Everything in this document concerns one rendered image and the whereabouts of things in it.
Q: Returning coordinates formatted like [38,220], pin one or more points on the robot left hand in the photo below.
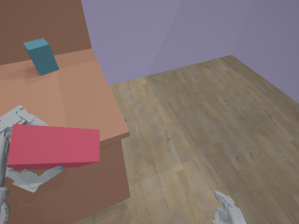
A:
[26,179]

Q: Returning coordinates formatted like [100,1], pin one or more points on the table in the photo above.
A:
[75,96]

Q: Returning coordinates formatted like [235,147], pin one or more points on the sponge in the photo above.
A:
[45,147]

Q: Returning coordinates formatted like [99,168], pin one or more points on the robot left forearm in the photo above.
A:
[4,206]

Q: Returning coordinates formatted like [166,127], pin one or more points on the robot right hand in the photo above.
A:
[233,215]

